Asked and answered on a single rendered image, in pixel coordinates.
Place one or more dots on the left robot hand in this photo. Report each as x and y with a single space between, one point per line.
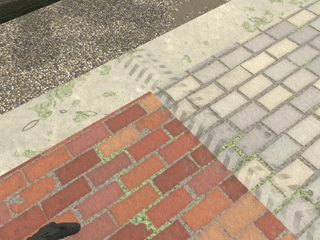
56 231

